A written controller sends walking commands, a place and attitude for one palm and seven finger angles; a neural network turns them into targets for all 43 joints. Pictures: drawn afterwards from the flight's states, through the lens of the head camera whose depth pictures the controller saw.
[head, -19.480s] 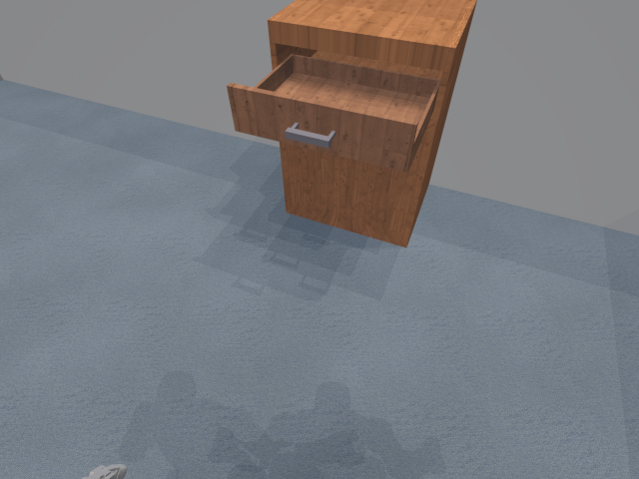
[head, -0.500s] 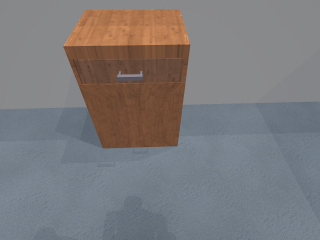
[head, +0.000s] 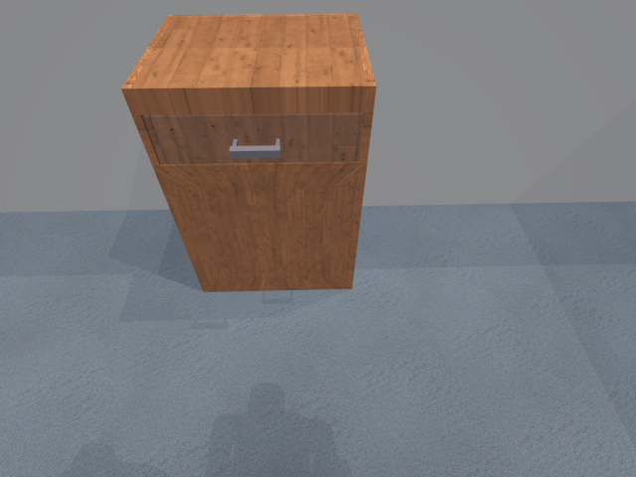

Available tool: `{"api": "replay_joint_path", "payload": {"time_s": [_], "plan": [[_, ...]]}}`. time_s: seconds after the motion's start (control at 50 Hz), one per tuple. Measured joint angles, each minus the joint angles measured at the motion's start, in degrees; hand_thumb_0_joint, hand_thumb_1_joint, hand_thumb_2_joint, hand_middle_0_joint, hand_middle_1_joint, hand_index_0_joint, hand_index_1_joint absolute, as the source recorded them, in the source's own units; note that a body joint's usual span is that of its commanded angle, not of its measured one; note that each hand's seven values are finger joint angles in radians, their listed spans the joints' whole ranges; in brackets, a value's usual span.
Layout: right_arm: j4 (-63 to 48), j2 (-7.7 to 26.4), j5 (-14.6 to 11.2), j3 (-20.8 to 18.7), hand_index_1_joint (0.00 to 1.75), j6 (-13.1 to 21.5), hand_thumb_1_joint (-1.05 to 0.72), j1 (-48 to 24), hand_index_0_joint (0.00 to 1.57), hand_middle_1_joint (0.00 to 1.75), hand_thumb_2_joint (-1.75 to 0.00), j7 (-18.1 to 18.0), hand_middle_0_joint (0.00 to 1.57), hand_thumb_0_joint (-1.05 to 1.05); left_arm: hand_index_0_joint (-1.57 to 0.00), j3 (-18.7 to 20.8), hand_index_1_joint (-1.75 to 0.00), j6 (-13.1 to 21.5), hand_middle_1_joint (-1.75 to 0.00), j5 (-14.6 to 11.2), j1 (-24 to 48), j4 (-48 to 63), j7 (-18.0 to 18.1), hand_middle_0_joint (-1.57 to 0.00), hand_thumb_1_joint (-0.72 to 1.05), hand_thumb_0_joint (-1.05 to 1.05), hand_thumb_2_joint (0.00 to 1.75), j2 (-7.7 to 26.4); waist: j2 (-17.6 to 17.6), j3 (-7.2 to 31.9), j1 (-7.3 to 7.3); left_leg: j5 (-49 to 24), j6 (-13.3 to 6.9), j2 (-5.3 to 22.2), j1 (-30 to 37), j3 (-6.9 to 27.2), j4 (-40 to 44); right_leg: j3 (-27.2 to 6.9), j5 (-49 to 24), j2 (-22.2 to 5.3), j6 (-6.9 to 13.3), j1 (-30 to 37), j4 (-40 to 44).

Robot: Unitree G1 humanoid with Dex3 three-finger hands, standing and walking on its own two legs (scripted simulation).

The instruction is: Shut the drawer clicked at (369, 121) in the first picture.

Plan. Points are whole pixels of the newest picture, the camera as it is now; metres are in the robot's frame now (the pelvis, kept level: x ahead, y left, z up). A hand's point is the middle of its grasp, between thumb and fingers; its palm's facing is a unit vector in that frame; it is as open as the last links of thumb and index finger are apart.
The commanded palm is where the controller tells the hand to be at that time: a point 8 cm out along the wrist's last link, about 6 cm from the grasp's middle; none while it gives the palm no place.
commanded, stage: look to check the result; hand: left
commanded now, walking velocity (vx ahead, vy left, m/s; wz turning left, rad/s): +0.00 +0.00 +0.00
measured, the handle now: (256, 147) +0.84 +0.20 -0.09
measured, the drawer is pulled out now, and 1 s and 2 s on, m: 0.00 0.00 0.00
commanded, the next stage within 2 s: stand and wait in 0.14 s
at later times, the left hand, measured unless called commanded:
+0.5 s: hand out of the picture +0.00 +0.16 -0.17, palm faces +0.04 -0.98 -0.19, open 7.4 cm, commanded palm none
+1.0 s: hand out of the picture +0.02 +0.17 -0.17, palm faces +0.03 -0.98 -0.21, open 7.4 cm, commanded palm none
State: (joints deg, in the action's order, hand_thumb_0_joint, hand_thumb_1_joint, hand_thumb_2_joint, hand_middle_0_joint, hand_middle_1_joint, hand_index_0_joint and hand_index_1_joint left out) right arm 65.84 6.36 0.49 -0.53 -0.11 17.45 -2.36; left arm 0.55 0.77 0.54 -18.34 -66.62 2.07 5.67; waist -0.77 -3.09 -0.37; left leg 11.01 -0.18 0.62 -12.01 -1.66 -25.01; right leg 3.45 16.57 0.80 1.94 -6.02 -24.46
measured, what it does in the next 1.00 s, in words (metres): stands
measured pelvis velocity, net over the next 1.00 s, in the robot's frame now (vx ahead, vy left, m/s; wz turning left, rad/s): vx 0.02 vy -0.01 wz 0.00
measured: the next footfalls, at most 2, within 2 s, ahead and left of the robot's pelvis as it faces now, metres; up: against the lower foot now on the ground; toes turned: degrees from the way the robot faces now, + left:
none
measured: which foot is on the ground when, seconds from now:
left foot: down 0.00-1.00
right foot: down 0.00-1.00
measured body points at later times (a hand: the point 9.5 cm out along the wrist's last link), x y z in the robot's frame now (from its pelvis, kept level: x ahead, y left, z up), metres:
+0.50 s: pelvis +0.01 -0.01 +0.00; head +0.02 -0.02 +0.45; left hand +0.00 +0.21 -0.16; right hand +0.00 -0.22 -0.17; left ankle +0.03 +0.12 -0.74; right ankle -0.03 -0.09 -0.74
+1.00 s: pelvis +0.02 -0.01 +0.00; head +0.03 -0.02 +0.45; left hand +0.02 +0.22 -0.15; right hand +0.02 -0.24 -0.16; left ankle +0.03 +0.12 -0.74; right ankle -0.03 -0.09 -0.74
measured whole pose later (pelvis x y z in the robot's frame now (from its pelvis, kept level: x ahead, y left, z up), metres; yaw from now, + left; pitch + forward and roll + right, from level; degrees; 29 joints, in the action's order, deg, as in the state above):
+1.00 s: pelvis +0.02 -0.01 +0.00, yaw +0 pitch -2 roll +0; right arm 65.9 9.8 0.5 -0.4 0.0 13.6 -2.3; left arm 1.0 1.0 0.5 -14.5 -65.9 1.5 9.0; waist -0.8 -3.6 -0.3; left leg 11.1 0.9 1.3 -9.5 -1.4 -22.6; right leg 3.6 16.3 1.7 2.8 -3.2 -21.3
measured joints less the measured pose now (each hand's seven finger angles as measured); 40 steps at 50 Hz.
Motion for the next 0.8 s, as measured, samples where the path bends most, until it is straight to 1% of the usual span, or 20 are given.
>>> {"api": "replay_joint_path", "payload": {"time_s": [0.24,0.8], "plan": [[0.1,0.4,0.0,0.0,0.30,0.2,-0.91,-0.9,0.20,0.30,-0.90,-0.1,0.20,0.00,-0.19,0.2,-0.30,0.2,-0.30,0.0,1.3,0.4,-0.1,-0.20,0.91,0.00,0.90,0.6,0.1,-0.2,0.00,0.2,0.5,0.3,0.6,0.3,0.5,0.2,0.1,0.4,0.4,0.8,0.8],[0.2,2.8,0.0,0.1,0.30,0.1,-0.91,-2.9,0.20,0.30,-0.90,0.0,0.20,0.00,-0.20,0.4,-0.30,0.2,-0.30,-0.1,3.1,0.7,-0.5,-0.20,0.91,0.00,0.90,2.7,0.0,-0.6,0.05,0.2,1.0,0.7,2.0,0.4,1.8,0.3,-0.1,0.8,0.8,2.4,2.6]]}}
